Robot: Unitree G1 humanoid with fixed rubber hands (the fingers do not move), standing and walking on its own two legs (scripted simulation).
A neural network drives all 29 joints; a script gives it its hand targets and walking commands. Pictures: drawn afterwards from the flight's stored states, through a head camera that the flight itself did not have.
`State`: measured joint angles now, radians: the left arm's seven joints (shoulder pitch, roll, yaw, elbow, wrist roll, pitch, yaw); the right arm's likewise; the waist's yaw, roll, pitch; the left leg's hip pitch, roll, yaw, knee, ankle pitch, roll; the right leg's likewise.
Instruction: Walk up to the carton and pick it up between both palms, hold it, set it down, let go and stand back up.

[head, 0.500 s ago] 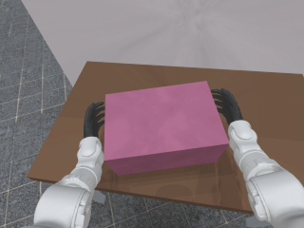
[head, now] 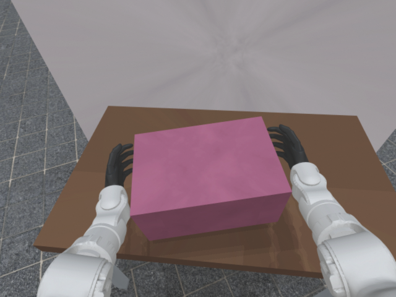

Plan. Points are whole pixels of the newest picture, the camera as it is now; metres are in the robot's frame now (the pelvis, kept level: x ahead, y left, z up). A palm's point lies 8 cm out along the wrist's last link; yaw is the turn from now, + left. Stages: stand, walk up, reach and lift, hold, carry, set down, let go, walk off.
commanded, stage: reach and lift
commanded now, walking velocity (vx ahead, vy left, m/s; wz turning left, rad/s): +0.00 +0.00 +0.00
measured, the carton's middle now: (205, 177) +0.39 +0.00 +0.00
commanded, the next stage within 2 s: none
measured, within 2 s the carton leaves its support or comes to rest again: neither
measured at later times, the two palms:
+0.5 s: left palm (101, 157) +0.38 +0.22 +0.09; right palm (291, 138) +0.41 -0.17 +0.11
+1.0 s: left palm (100, 142) +0.37 +0.20 +0.15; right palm (315, 146) +0.36 -0.19 +0.14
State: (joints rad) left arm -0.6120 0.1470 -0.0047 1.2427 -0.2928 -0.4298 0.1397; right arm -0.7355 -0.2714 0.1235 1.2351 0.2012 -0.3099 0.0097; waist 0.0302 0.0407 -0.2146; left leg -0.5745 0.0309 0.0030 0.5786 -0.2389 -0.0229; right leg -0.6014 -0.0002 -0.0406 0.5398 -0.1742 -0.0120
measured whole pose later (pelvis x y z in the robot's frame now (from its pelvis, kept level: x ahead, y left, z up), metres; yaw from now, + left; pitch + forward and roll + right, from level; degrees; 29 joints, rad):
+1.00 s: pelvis +0.01 +0.01 +0.02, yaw +1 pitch +0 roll +0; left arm -0.51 0.12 0.22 0.55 -0.01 0.29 0.05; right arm -0.54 -0.23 0.00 0.68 0.24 0.20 -0.06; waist -0.04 0.00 -0.13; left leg -0.20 0.02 0.00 0.36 -0.17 -0.01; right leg -0.22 -0.01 -0.04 0.31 -0.10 0.00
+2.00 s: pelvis +0.01 +0.01 +0.02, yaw +1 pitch -1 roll +0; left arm -0.56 0.13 0.30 0.33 0.06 0.51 -0.02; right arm -0.57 -0.21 -0.05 0.50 0.23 0.36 -0.08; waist -0.06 -0.01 -0.11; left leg -0.14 0.01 0.00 0.33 -0.17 -0.01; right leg -0.15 -0.01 -0.04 0.28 -0.10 0.00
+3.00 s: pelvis +0.01 +0.01 +0.02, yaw +1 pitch -2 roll +0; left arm -0.53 0.12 0.30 0.18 0.09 0.64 -0.03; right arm -0.58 -0.21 -0.06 0.40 0.23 0.47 -0.08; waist -0.06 -0.01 -0.11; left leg -0.12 0.01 0.00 0.32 -0.16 -0.01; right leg -0.14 -0.01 -0.04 0.27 -0.10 0.00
